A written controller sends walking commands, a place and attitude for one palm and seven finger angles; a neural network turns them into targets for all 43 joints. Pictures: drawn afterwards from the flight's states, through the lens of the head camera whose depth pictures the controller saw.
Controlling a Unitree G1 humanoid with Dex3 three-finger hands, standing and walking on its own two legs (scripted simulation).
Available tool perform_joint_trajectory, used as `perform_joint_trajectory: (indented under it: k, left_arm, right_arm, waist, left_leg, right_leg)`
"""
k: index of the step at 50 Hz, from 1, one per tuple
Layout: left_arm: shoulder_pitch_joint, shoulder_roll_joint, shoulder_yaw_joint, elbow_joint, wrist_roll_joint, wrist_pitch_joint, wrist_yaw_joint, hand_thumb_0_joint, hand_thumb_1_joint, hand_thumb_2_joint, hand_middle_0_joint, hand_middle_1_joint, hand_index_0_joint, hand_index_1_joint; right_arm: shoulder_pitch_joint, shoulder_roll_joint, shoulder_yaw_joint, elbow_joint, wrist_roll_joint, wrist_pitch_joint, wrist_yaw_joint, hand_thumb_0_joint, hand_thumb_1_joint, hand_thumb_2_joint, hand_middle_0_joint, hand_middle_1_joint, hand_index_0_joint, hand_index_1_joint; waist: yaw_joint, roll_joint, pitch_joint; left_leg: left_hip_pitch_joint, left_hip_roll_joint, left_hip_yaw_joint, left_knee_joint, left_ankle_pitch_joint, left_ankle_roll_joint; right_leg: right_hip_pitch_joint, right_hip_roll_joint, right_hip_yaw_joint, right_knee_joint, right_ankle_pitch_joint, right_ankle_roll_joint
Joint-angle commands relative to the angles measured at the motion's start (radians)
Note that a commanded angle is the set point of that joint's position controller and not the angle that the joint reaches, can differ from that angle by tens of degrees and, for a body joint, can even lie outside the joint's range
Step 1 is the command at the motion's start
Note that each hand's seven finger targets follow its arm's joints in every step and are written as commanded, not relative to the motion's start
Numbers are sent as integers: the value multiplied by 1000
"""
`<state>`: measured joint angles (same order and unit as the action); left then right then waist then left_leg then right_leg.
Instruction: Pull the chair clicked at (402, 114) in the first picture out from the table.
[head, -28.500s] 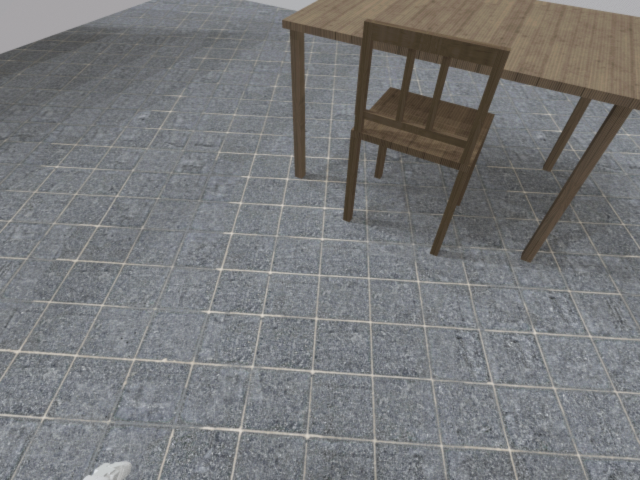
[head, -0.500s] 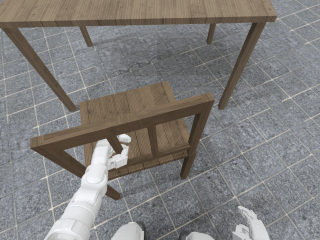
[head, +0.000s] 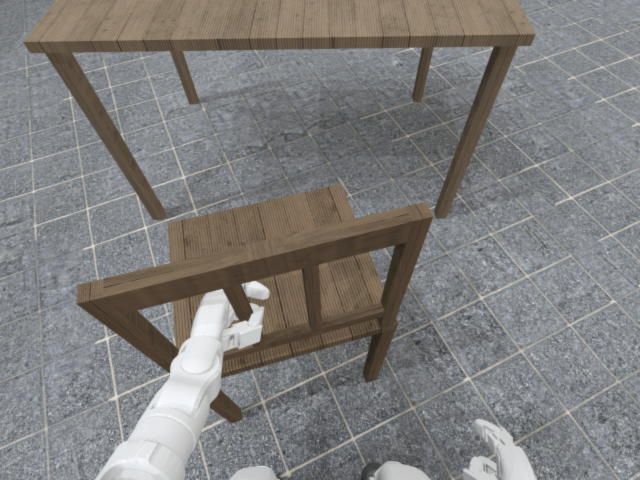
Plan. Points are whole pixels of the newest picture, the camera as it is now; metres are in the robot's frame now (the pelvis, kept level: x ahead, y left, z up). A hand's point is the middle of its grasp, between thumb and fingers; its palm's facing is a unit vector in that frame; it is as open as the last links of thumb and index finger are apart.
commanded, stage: stop walking, hand still on the chair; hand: left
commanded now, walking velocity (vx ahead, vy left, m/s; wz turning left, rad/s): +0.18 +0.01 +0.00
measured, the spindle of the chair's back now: (246, 315) +0.34 +0.13 -0.09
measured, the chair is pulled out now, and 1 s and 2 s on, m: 0.52 0.56 0.56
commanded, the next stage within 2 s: open the thumb and straighten the fingers in 1.30 s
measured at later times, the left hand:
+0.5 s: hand (243, 356) +0.27 +0.12 -0.06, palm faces -0.12 -0.98 -0.18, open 5.4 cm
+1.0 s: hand (245, 354) +0.27 +0.12 -0.06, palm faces -0.06 -0.98 -0.17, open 5.5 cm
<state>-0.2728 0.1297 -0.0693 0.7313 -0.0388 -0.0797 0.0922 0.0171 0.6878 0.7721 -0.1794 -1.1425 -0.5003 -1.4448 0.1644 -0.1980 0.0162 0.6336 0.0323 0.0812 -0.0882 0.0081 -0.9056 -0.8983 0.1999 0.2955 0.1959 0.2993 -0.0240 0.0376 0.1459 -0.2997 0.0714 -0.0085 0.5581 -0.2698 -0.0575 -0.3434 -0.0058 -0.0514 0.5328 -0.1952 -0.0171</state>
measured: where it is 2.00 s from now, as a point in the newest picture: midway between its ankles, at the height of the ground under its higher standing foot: outside the picture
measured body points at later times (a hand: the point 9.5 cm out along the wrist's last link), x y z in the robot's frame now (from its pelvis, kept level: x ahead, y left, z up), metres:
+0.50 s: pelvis +0.01 +0.03 +0.01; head +0.01 +0.01 +0.46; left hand +0.27 +0.17 -0.05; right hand +0.11 -0.22 -0.11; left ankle +0.01 +0.16 -0.73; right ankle +0.05 -0.11 -0.73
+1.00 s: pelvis +0.02 +0.01 +0.01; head +0.04 -0.01 +0.46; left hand +0.27 +0.17 -0.05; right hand +0.18 -0.23 -0.10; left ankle +0.01 +0.16 -0.73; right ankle +0.05 -0.11 -0.73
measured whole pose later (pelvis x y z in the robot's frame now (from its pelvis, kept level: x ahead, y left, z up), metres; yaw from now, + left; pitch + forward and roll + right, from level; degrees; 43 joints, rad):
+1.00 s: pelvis +0.02 +0.01 +0.01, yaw -1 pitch -1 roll +1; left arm -0.03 0.11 -0.12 0.64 -0.02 -0.05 0.08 0.05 0.63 0.82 -0.19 -1.19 -0.50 -1.44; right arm 0.16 -0.22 0.02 0.66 0.03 0.04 -0.12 0.01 -0.90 -0.90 0.20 0.30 0.20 0.30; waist -0.01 0.02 0.05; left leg -0.16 0.04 0.01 0.42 -0.24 -0.04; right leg -0.24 -0.03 -0.04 0.46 -0.20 0.00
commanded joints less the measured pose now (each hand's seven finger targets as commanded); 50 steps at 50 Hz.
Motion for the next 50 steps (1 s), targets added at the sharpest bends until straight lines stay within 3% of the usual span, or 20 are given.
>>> perform_joint_trajectory:
  k: [1,4,5,6,7,9,12,14,15,17,20,23,25,28,33,37,44,46,48,50]
  left_arm:
    - [-263,180,61,-251,6,-58,3,0,900,900,-500,-1450,-500,-1450]
    - [-243,156,51,-236,11,-37,8,0,900,900,-500,-1450,-500,-1450]
    - [-239,170,56,-223,11,-32,13,0,900,900,-500,-1450,-500,-1450]
    - [-233,143,44,-214,16,-32,13,0,900,900,-500,-1450,-500,-1450]
    - [-237,138,42,-212,19,-33,13,0,900,900,-500,-1450,-500,-1450]
    - [-230,128,35,-187,20,-35,11,0,900,900,-500,-1450,-500,-1450]
    - [-215,125,38,-176,19,-40,7,0,900,900,-500,-1450,-500,-1450]
    - [-194,104,29,-171,20,-45,2,0,900,900,-500,-1450,-500,-1450]
    - [-171,115,27,-168,19,-46,0,0,900,900,-500,-1450,-500,-1450]
    - [-154,89,7,-159,24,-49,-1,0,900,900,-500,-1450,-500,-1450]
    - [-131,99,10,-156,22,-57,1,0,900,900,-500,-1450,-500,-1450]
    - [-96,69,-9,-173,29,-63,-3,0,900,900,-500,-1450,-500,-1450]
    - [-73,84,-7,-191,32,-63,-2,0,900,900,-500,-1450,-500,-1450]
    - [-47,71,-12,-219,36,-64,-4,0,900,900,-500,-1450,-500,-1450]
    - [-9,64,-26,-264,33,-58,-8,0,900,900,-500,-1450,-500,-1450]
    - [15,61,-29,-287,31,-49,-8,0,900,900,-500,-1450,-500,-1450]
    - [27,75,-13,-313,24,-33,-4,0,900,900,-500,-1450,-500,-1450]
    - [39,91,-2,-313,21,-27,-1,0,900,900,-500,-1450,-500,-1450]
    - [32,84,-5,-312,19,-24,-2,0,900,900,-500,-1450,-500,-1450]
    - [30,102,1,-323,17,-21,0,0,900,900,-500,-1450,-500,-1450]
  right_arm:
    - [-1,-145,-50,-95,15,-47,-32,0,-900,-900,200,300,200,300]
    - [-25,-123,-24,-98,11,-57,-32,0,-900,-900,200,300,200,300]
    - [-30,-135,-24,-81,8,-62,-37,0,-900,-900,200,300,200,300]
    - [-25,-130,-19,-89,5,-66,-36,0,-900,-900,200,300,200,300]
    - [-29,-128,-17,-96,5,-68,-35,0,-900,-900,200,300,200,300]
    - [-27,-121,-14,-96,7,-68,-35,0,-900,-900,200,300,200,300]
    - [-15,-122,-15,-79,1,-76,-38,0,-900,-900,200,300,200,300]
    - [-26,-118,-12,-79,-3,-84,-37,0,-900,-900,200,300,200,300]
    - [-23,-126,-14,-69,0,-90,-38,0,-900,-900,200,300,200,300]
    - [-23,-119,-8,-79,0,-95,-36,0,-900,-900,200,300,200,300]
    - [-12,-125,-10,-67,2,-101,-39,0,-900,-900,200,300,200,300]
    - [-16,-125,-12,-76,-4,-115,-34,0,-900,-900,200,300,200,300]
    - [-11,-133,-16,-70,-3,-122,-35,0,-900,-900,200,300,200,300]
    - [-12,-128,-18,-74,-9,-124,-32,0,-900,-900,200,300,200,300]
    - [-25,-127,-19,-77,-10,-121,-32,0,-900,-900,200,300,200,300]
    - [-36,-124,-18,-83,-9,-110,-32,0,-900,-900,200,300,200,300]
    - [-59,-115,-15,-104,-6,-88,-35,0,-900,-900,200,300,200,300]
    - [-54,-118,-18,-99,-4,-83,-37,0,-900,-900,200,300,200,300]
    - [-63,-114,-14,-109,-2,-79,-37,0,-900,-900,200,300,200,300]
    - [-62,-118,-17,-101,1,-74,-42,0,-900,-900,200,300,200,300]
  waist:
    - [-5,-182,-447]
    - [-2,-89,-392]
    - [-1,-34,-367]
    - [4,-2,-353]
    - [9,7,-345]
    - [12,-59,-312]
    - [7,-106,-294]
    - [7,-69,-289]
    - [7,-17,-266]
    - [14,21,-238]
    - [15,-12,-217]
    - [22,-26,-273]
    - [21,17,-274]
    - [23,-52,-321]
    - [17,-74,-349]
    - [16,-48,-342]
    - [17,-59,-340]
    - [17,-38,-333]
    - [17,-68,-329]
    - [11,-48,-325]
  left_leg:
    - [115,-10,-5,62,-59,37]
    - [167,-6,-4,-54,-51,64]
    - [182,10,-26,-103,-62,76]
    - [153,20,-46,-137,-96,87]
    - [126,23,-51,-154,-133,93]
    - [104,5,-35,-140,-166,90]
    - [141,-12,-17,-121,-90,86]
    - [154,4,-33,-148,-35,89]
    - [154,13,-47,-178,-54,90]
    - [102,22,-59,-226,-135,95]
    - [100,27,-60,-234,-75,96]
    - [147,37,-54,-212,104,91]
    - [156,40,-53,-221,156,88]
    - [199,44,-44,-187,290,79]
    - [236,41,-33,-159,378,69]
    - [240,39,-27,-160,366,67]
    - [223,31,-20,-157,273,67]
    - [224,29,-16,-159,256,68]
    - [216,27,-19,-159,230,67]
    - [217,26,-14,-161,225,68]
  right_leg:
    - [203,-261,197,-183,249,-76]
    - [93,-193,146,-222,-206,-22]
    - [69,-155,124,-222,-281,-5]
    - [80,-127,100,-200,-317,8]
    - [92,-114,100,-195,-339,14]
    - [83,-124,119,-231,-406,15]
    - [78,-141,127,-251,-352,4]
    - [87,-130,112,-226,-273,0]
    - [70,-113,92,-219,-268,5]
    - [70,-89,79,-195,-291,11]
    - [78,-85,72,-187,-204,7]
    - [117,-87,71,-144,-42,4]
    - [125,-84,63,-128,7,5]
    - [160,-93,64,-98,154,-1]
    - [179,-110,72,-83,292,-8]
    - [173,-113,74,-90,281,-9]
    - [188,-124,83,-128,249,-12]
    - [186,-127,83,-139,238,-10]
    - [181,-127,86,-151,211,-11]
    - [186,-130,84,-161,219,-10]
